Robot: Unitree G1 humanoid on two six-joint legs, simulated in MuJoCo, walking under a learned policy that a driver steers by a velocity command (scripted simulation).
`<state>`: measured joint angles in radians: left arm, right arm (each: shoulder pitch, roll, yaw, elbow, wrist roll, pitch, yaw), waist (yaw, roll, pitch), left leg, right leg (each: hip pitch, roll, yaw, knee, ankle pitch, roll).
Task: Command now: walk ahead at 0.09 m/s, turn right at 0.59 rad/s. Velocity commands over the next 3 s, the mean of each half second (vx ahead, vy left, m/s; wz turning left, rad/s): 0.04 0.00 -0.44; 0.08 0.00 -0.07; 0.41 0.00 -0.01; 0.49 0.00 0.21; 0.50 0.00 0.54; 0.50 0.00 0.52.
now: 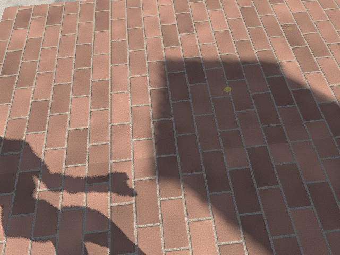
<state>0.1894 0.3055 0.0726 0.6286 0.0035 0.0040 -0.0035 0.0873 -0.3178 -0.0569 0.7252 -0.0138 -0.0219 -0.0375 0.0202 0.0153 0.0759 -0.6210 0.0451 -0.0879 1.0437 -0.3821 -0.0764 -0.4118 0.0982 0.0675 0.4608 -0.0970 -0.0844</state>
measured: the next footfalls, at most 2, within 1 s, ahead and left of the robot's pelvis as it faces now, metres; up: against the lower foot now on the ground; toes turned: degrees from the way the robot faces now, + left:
left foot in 0.22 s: +0.14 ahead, +0.16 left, +0.00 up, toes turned -13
right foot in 0.56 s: +0.04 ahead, -0.10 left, +0.00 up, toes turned -10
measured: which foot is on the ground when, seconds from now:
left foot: up 0.00-0.20, down 0.22-1.00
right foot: down 0.00-0.22, up 0.24-0.54, down 0.56-1.00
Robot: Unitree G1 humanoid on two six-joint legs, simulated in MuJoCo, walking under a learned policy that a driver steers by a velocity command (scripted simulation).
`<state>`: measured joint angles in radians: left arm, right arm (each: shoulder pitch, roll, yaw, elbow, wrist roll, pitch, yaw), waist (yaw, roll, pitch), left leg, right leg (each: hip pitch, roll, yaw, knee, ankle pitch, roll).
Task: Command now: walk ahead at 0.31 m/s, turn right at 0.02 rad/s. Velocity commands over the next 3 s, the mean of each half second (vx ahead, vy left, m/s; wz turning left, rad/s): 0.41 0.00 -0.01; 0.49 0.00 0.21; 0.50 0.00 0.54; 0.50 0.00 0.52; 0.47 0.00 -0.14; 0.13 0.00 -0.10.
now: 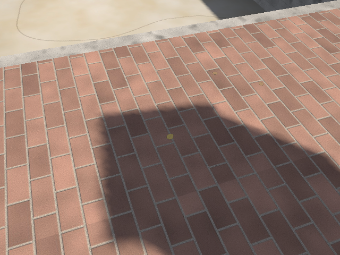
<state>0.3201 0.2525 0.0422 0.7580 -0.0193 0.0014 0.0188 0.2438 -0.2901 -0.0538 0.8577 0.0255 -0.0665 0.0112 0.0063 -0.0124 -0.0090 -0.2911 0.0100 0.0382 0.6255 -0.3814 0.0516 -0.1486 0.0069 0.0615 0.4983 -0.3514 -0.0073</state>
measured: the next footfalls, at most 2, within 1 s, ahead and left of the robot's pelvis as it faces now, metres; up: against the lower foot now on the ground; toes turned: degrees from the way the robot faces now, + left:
right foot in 0.52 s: +0.42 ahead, -0.11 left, +0.00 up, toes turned -1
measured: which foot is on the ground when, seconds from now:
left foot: down 0.00-0.54, up 0.56-1.00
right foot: down 0.00-0.02, up 0.04-0.50, down 0.52-1.00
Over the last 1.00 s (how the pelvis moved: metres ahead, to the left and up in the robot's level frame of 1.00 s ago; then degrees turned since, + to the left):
0.08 0.03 0.00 -13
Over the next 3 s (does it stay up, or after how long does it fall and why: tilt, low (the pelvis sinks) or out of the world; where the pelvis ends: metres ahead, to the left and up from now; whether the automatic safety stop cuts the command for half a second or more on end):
stays up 1.35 0.46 0.00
